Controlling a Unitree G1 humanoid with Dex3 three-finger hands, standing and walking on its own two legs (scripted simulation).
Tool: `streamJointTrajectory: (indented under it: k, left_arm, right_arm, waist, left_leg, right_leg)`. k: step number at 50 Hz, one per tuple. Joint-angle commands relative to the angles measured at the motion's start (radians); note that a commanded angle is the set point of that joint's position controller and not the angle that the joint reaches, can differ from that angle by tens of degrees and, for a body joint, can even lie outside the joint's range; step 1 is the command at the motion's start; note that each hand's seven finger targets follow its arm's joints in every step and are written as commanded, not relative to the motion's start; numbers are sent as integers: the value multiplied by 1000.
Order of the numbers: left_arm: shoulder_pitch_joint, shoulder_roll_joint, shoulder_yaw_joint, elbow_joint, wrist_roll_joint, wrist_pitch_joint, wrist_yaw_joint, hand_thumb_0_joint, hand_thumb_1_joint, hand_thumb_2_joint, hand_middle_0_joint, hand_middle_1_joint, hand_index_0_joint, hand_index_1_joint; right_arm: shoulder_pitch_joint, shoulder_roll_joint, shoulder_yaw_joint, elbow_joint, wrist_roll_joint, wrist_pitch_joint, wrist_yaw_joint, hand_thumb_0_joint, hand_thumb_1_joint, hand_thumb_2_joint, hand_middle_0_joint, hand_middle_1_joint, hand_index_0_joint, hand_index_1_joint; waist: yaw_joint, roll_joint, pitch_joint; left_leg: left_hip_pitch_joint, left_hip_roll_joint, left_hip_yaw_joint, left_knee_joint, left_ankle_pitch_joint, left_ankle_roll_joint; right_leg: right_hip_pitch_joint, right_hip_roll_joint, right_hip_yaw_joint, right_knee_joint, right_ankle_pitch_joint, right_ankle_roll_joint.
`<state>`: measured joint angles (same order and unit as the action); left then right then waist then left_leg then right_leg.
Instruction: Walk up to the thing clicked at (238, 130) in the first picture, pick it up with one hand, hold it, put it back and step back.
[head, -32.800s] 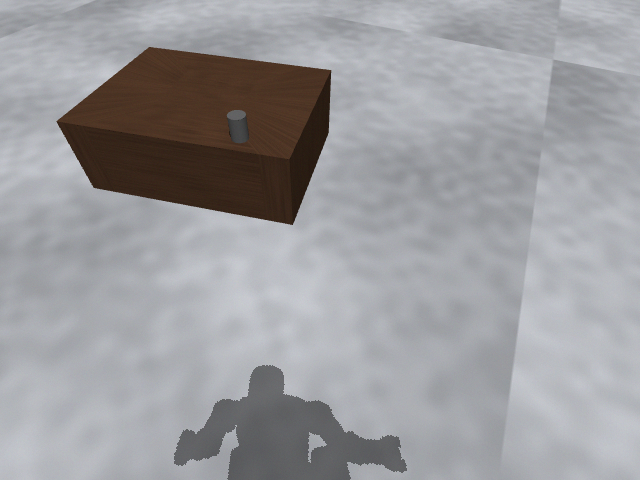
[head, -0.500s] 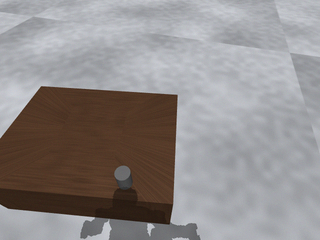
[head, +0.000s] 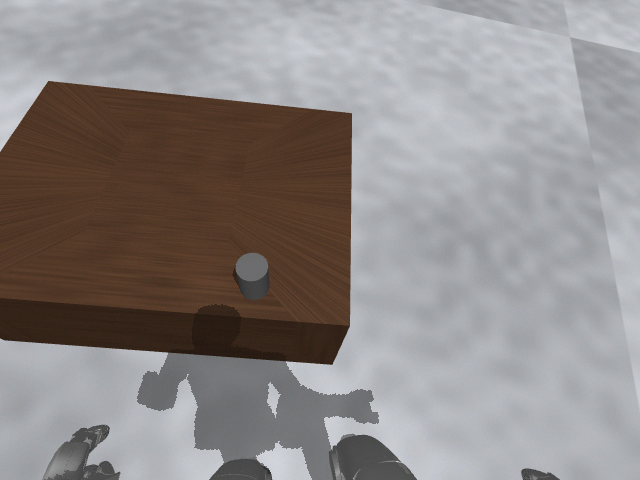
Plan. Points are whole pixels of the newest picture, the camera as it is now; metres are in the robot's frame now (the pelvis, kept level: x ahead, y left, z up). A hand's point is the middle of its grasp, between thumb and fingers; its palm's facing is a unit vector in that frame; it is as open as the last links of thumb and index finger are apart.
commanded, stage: step back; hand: left
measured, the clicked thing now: (253, 277) +0.53 +0.12 -0.36
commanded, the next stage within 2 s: none
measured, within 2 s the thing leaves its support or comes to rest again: neither
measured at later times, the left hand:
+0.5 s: hand out of the picture +0.00 +0.27 -0.14, palm faces +0.01 -0.91 -0.41, open 7.4 cm
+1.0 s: hand out of the picture -0.21 +0.24 -0.15, palm faces -0.05 -0.92 -0.40, open 7.4 cm
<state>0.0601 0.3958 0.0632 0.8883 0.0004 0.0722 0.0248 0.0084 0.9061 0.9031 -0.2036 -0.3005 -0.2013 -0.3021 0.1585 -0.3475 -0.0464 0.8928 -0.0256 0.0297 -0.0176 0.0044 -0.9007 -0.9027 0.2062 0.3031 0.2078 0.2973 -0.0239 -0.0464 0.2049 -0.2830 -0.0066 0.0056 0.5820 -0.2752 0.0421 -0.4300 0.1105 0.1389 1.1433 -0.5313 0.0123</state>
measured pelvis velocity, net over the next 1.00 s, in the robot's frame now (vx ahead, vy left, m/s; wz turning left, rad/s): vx -0.28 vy -0.03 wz -0.05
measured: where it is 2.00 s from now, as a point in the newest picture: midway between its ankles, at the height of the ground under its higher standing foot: outside the picture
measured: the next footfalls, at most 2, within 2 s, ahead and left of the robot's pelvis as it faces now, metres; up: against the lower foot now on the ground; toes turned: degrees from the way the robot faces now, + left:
right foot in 0.18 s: -0.02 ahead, -0.13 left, +0.00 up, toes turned +0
left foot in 0.52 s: -0.11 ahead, +0.11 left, +0.00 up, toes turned -1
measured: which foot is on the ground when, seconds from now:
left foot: down 0.00-0.20, up 0.22-0.50, down 0.52-0.92, up 0.94-1.00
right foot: up 0.00-0.16, down 0.18-0.54, up 0.56-0.88, down 0.90-1.00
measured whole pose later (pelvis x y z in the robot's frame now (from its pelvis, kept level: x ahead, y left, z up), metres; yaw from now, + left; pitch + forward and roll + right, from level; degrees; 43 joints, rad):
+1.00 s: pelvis -0.28 -0.03 -0.01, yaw -3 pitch -2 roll +0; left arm 0.23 0.36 0.07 0.86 0.03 0.05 -0.01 0.01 0.90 0.90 -0.21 -0.30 -0.20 -0.30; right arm 0.12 -0.42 -0.06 0.82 -0.01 0.06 -0.02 0.00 -0.90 -0.90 0.20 0.30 0.21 0.30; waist 0.03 0.03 0.15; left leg -0.53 -0.06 -0.11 0.96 -0.45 -0.01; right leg -0.26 0.00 0.04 0.67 -0.38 -0.01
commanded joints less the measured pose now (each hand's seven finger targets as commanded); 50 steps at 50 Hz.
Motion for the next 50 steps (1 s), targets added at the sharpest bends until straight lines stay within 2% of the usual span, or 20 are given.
streamJointTrajectory:
  k: [1,5,8,9,10,11,14,20,25,26,27,28,31,38,42,44,45,46,47,50]
  left_arm:
    - [27,158,51,-96,10,-33,4,0,900,900,-200,-300,-200,-300]
    - [104,145,59,-77,13,-42,-8,0,900,900,-200,-300,-200,-300]
    - [194,158,69,-41,29,-55,-10,0,900,900,-200,-300,-200,-300]
    - [196,215,81,-52,42,-62,-9,0,900,900,-200,-300,-200,-300]
    - [146,308,101,-72,22,-59,-16,0,900,900,-200,-300,-200,-300]
    - [91,328,103,-116,36,-66,-14,0,900,900,-200,-300,-200,-300]
    - [-19,226,81,-147,21,-64,-3,0,900,900,-200,-300,-200,-300]
    - [98,204,75,-172,35,-56,10,0,900,900,-200,-300,-200,-300]
    - [70,208,59,-197,15,-30,-6,0,900,900,-200,-300,-200,-300]
    - [83,170,50,-208,10,-28,-9,0,900,900,-200,-300,-200,-300]
    - [33,171,60,-217,5,-32,1,0,900,900,-200,-300,-200,-300]
    - [-5,190,74,-201,20,-29,11,0,900,900,-200,-300,-200,-300]
    - [116,177,74,-147,0,-24,8,0,900,900,-200,-300,-200,-300]
    - [124,161,68,-157,18,-34,-10,0,900,900,-200,-300,-200,-300]
    - [236,156,69,-96,17,-42,-19,0,900,900,-200,-300,-200,-300]
    - [304,165,77,-54,30,-51,-17,0,900,900,-200,-300,-200,-300]
    - [277,231,95,-70,47,-57,-19,0,900,900,-200,-300,-200,-300]
    - [198,345,121,-114,42,-55,-21,0,900,900,-200,-300,-200,-300]
    - [148,373,119,-145,43,-57,-16,0,900,900,-200,-300,-200,-300]
    - [5,244,86,-162,40,-64,-2,0,900,900,-200,-300,-200,-300]
  right_arm:
    - [47,-273,-72,-84,5,-21,-25,0,-900,-900,200,300,200,300]
    - [-5,-296,-72,-115,4,-12,-15,0,-900,-900,200,300,200,300]
    - [-41,-282,-63,-123,20,-2,-7,0,-900,-900,200,300,200,300]
    - [-51,-248,-52,-133,30,-2,-4,0,-900,-900,200,300,200,300]
    - [-88,-214,-49,-143,35,0,-7,0,-900,-900,200,300,200,300]
    - [-90,-235,-58,-128,27,9,-14,0,-900,-900,200,300,200,300]
    - [20,-238,-53,-84,38,4,-14,0,-900,-900,200,300,200,300]
    - [6,-220,-41,-116,21,-11,-15,0,-900,-900,200,300,200,300]
    - [108,-234,-67,-75,-1,-27,-3,0,-900,-900,200,300,200,300]
    - [103,-302,-86,-87,-18,-32,-4,0,-900,-900,200,300,200,300]
    - [42,-412,-100,-110,-10,-29,8,0,-900,-900,200,300,200,300]
    - [36,-412,-104,-111,-15,-34,5,0,-900,-900,200,300,200,300]
    - [-86,-299,-67,-125,-11,-34,-10,0,-900,-900,200,300,200,300]
    - [8,-291,-78,-137,-4,-28,-16,0,-900,-900,200,300,200,300]
    - [-42,-321,-81,-157,-5,-7,-7,0,-900,-900,200,300,200,300]
    - [-63,-298,-71,-161,8,8,-4,0,-900,-900,200,300,200,300]
    - [-34,-244,-57,-167,16,11,-2,0,-900,-900,200,300,200,300]
    - [-69,-199,-49,-194,22,5,-12,0,-900,-900,200,300,200,300]
    - [-98,-246,-67,-184,14,9,-23,0,-900,-900,200,300,200,300]
    - [12,-244,-60,-124,31,-2,-17,0,-900,-900,200,300,200,300]
  waist:
    - [-26,168,-257]
    - [-4,211,-295]
    - [42,160,-307]
    - [43,27,-287]
    - [66,-192,-211]
    - [73,-203,-160]
    - [-6,-75,-146]
    - [74,-125,-236]
    - [17,-79,-268]
    - [16,93,-283]
    - [-10,296,-255]
    - [-38,246,-226]
    - [59,156,-190]
    - [-10,201,-241]
    - [30,272,-306]
    - [62,220,-303]
    - [42,39,-252]
    - [63,-203,-200]
    - [94,-212,-150]
    - [-8,-74,-155]
  left_leg:
    - [327,276,-256,-68,706,221]
    - [225,261,-243,-66,495,183]
    - [47,205,-195,-2,323,97]
    - [-105,129,-155,90,166,38]
    - [-165,-79,-33,290,-178,-24]
    - [-144,-89,-125,535,-359,-38]
    - [-166,-118,-185,631,-224,-38]
    - [-186,-47,-97,296,-261,-60]
    - [107,4,-63,-162,90,-12]
    - [171,191,-314,-196,199,56]
    - [54,379,-523,-260,335,208]
    - [-39,425,-593,-274,329,280]
    - [22,276,-294,-193,420,183]
    - [217,272,-251,-123,432,223]
    - [132,244,-217,-93,328,164]
    - [-16,185,-176,-17,200,87]
    - [-209,76,-147,107,-13,23]
    - [-295,-103,-75,316,-293,-37]
    - [-225,-63,-158,527,-343,-54]
    - [-198,-112,-170,622,-198,-43]
  right_leg:
    - [-65,-45,-8,-166,-6,19]
    - [106,-84,-92,-434,70,-11]
    - [313,-107,-98,-702,337,-56]
    - [348,-235,105,-728,387,-106]
    - [213,-424,324,-811,460,-274]
    - [86,-528,438,-836,535,-358]
    - [118,-349,129,-752,652,-239]
    - [392,-361,104,-646,773,-234]
    - [195,-280,57,-519,554,-129]
    - [51,-174,6,-397,321,-71]
    - [-5,-10,-78,-185,-81,-29]
    - [13,-10,51,7,-138,-28]
    - [-67,1,80,163,7,-30]
    - [-31,-54,-21,-161,-2,30]
    - [184,-91,-121,-529,116,-10]
    - [318,-98,-125,-738,278,-43]
    - [350,-224,112,-772,193,-83]
    - [202,-446,342,-839,260,-221]
    - [2,-560,452,-883,267,-326]
    - [75,-349,84,-711,589,-215]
